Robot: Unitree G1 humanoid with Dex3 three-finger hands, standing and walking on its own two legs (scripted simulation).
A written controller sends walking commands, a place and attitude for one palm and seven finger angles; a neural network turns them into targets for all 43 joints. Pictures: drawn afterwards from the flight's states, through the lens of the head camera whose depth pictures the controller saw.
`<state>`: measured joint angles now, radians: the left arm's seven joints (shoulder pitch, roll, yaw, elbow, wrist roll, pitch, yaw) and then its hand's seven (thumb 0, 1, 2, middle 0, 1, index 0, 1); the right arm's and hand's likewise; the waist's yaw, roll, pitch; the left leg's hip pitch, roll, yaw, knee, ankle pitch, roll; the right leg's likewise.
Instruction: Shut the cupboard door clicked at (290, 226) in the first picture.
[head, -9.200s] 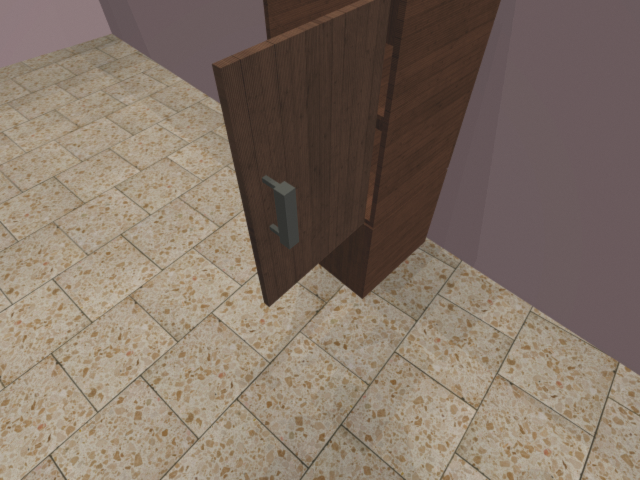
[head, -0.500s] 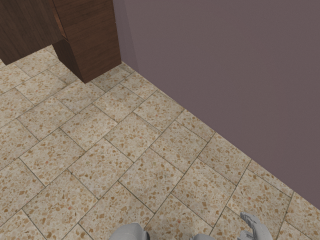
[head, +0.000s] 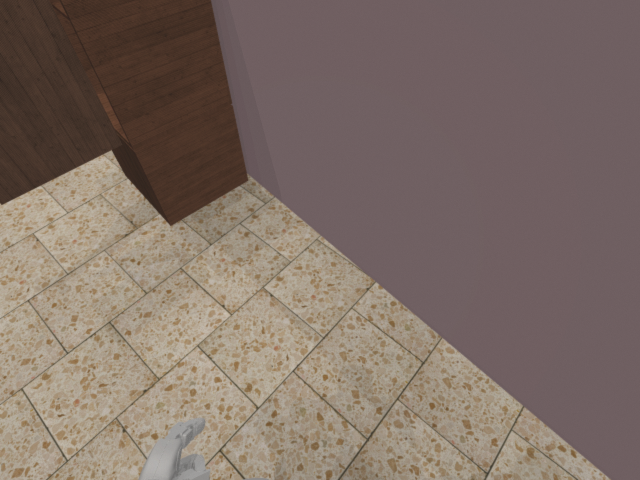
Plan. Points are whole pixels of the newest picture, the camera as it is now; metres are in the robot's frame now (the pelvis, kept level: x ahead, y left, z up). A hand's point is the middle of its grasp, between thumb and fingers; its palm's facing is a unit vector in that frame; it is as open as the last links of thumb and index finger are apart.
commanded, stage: walk to a spot facing it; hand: left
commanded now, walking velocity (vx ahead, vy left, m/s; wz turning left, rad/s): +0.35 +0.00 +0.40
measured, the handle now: out of the picture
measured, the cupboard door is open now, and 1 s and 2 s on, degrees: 93 93 93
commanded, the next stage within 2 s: turn to face it in 0.80 s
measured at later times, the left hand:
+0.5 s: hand out of the picture +0.11 +0.23 -0.18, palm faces +0.27 -0.95 -0.15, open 7.4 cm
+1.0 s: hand (188, 252) +0.54 +0.26 -0.15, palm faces +0.17 -0.97 -0.20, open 7.4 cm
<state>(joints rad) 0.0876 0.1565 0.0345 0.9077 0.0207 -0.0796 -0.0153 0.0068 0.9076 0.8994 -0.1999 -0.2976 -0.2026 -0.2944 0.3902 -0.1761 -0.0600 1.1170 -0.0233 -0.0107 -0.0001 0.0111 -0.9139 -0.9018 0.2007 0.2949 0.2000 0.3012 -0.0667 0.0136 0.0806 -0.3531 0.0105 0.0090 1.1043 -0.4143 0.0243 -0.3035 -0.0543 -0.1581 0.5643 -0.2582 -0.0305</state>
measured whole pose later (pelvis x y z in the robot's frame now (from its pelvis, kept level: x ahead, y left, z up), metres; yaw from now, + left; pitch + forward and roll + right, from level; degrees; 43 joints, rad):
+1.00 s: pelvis +0.43 +0.06 +0.00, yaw +14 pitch -1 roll +0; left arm 0.05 0.18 0.03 0.95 0.01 -0.08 0.00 0.01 0.91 0.90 -0.20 -0.30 -0.20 -0.29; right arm 0.42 -0.14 -0.04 1.16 -0.01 -0.01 -0.02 0.01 -0.91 -0.90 0.20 0.29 0.20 0.30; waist -0.08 0.01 0.12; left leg -0.30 0.02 0.03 1.10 -0.49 0.01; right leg -0.33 -0.05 -0.16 0.59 -0.24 -0.04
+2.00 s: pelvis +0.56 +0.08 +0.01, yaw +40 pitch +0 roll +2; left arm 0.19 0.15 0.02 0.92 0.01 0.00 0.03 0.01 0.91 0.90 -0.20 -0.30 -0.20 -0.29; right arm 0.20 -0.23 -0.08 1.00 -0.02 0.08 0.01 0.01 -0.91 -0.90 0.20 0.29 0.20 0.30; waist -0.03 0.03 0.09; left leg -0.49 -0.04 -0.02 1.05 -0.43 -0.04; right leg -0.20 -0.04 -0.07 0.51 -0.31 -0.03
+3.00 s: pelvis +0.71 +0.25 +0.01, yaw +48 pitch +0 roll +0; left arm 0.18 0.16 0.06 1.00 0.00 -0.08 0.02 -0.02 0.96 0.90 -0.20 -0.30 -0.21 -0.29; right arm 0.31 -0.14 -0.05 1.11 -0.03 0.00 -0.01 0.01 -0.91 -0.90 0.20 0.29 0.20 0.30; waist -0.03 0.01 0.06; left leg -0.47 0.08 0.03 0.93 -0.29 -0.03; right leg -0.20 0.00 -0.16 0.39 -0.19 -0.07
